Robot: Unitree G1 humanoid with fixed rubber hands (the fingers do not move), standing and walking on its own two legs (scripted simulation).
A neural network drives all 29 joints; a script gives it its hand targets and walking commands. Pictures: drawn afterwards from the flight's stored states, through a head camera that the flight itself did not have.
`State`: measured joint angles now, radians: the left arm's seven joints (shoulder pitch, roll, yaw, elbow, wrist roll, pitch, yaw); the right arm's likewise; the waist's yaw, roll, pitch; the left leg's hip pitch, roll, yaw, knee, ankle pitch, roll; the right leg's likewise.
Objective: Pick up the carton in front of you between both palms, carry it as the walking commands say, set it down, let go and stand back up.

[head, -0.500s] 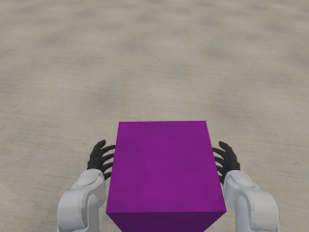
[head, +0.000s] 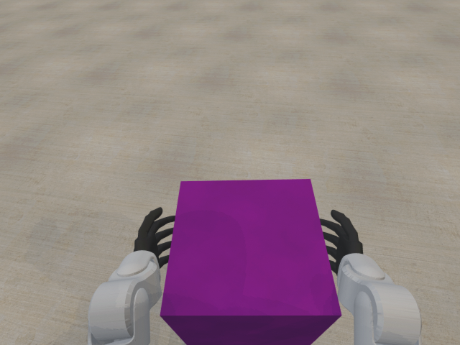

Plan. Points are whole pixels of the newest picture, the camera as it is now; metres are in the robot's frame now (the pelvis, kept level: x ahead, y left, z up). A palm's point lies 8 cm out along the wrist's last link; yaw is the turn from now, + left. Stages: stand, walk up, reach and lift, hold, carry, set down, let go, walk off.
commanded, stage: carry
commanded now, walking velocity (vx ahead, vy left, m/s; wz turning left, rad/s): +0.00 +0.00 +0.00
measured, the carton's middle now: (246, 270) +0.25 +0.00 +0.02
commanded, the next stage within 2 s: hold in 1.10 s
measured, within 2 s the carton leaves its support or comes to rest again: neither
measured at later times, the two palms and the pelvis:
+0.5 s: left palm (144, 263) +0.24 +0.17 +0.06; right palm (330, 263) +0.24 -0.13 +0.05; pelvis -0.02 +0.01 +0.00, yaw +0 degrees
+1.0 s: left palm (142, 263) +0.25 +0.18 +0.04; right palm (320, 263) +0.25 -0.12 +0.04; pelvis -0.05 +0.02 +0.00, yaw +1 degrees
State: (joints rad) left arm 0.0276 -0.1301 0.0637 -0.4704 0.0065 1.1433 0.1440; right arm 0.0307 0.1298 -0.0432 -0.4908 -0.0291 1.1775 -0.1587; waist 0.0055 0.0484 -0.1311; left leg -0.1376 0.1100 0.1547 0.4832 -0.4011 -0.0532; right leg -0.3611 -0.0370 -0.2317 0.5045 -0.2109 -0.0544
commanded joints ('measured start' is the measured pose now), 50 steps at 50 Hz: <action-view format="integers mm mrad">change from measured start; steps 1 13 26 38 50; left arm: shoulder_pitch -310 -380 -541 -733 -668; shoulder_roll -690 -592 -639 -776 -859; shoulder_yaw -543 -538 -445 -397 -440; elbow -121 42 350 626 578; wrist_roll -179 -115 -31 19 -4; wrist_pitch -17 -62 -261 -512 -438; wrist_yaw -37 -117 -214 -319 -342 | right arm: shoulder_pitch -355 -396 -565 -762 -700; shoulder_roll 693 584 641 778 868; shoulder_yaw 567 521 437 392 443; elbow -141 48 341 613 559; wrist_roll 195 124 54 14 37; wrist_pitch -49 -98 -296 -547 -471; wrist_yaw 32 115 219 318 341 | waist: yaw -4 0 -1 -4 -4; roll -90 -31 -38 -44 -47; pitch -268 -180 -142 -174 -226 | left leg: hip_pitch -29 -29 -72 -88 -68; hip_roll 37 64 58 51 49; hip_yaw -31 -52 -71 -83 -80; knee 4 -7 -69 -75 -26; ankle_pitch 379 456 253 195 292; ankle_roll -1 23 47 63 66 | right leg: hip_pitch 317 208 190 198 204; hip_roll -162 -140 -143 -143 -152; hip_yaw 164 122 133 133 127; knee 23 42 -25 -41 -12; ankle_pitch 762 496 269 217 320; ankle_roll -13 13 27 29 27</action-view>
